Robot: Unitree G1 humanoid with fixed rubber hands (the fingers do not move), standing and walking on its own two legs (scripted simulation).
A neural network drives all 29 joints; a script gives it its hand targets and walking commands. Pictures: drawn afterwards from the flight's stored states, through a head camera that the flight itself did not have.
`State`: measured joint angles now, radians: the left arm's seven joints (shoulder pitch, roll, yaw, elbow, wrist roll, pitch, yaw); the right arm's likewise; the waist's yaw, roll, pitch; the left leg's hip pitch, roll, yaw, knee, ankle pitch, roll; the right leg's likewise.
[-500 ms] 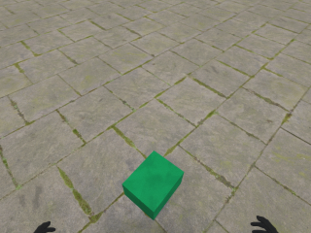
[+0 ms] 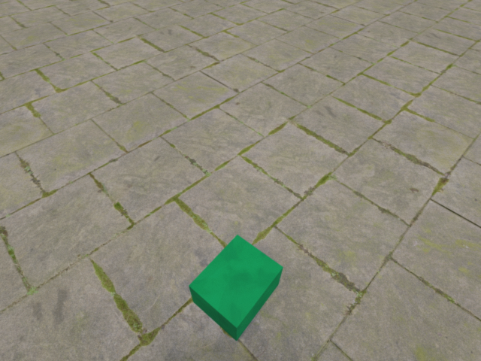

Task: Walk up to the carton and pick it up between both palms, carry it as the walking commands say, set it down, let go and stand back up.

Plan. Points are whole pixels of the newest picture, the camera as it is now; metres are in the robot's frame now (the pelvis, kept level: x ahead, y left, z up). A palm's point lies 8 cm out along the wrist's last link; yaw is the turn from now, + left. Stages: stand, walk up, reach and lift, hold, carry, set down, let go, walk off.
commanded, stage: walk up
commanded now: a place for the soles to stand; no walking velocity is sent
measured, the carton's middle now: (236, 285) +0.53 +0.01 -0.69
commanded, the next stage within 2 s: none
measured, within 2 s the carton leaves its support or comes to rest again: neither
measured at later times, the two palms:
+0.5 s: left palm out of the picture +0.05 +0.42 -0.08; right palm out of the picture +0.13 -0.30 -0.10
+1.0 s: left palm out of the picture +0.28 +0.59 -0.06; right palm out of the picture +0.07 -0.10 -0.14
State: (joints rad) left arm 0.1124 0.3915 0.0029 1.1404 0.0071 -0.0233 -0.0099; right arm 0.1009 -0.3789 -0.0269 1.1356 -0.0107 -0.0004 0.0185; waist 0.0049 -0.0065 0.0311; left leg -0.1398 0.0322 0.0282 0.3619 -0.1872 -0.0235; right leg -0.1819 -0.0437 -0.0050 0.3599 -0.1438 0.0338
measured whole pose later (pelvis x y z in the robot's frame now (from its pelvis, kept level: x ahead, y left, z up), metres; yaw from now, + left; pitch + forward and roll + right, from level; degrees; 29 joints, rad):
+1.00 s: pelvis +0.10 +0.27 -0.04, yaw -21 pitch -3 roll +0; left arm 0.36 0.50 0.06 0.82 0.03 -0.08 0.12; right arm 0.25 -0.52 -0.16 0.66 -0.06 0.13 0.10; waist -0.02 0.12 0.10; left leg -0.55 0.07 -0.08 1.16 -0.40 0.00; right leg -0.39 -0.09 0.12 0.74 -0.31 0.01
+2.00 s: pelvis +0.15 +0.32 -0.04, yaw -44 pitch -1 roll +0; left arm 0.29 0.47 0.08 0.83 0.02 0.02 -0.02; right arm 0.27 -0.46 -0.05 0.81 -0.01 -0.02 -0.02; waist 0.02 -0.01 0.07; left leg -0.40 0.11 0.05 0.81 -0.44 0.00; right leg -0.37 0.02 0.08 0.77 -0.38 0.02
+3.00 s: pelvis +0.16 +0.32 +0.00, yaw -46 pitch -1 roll +0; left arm 0.09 0.40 0.01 1.10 0.01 0.00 -0.02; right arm 0.07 -0.39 -0.02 1.08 -0.01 -0.02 0.01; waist 0.00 -0.02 0.03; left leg -0.21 0.06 0.06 0.42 -0.20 -0.04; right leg -0.22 -0.02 0.11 0.45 -0.22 0.05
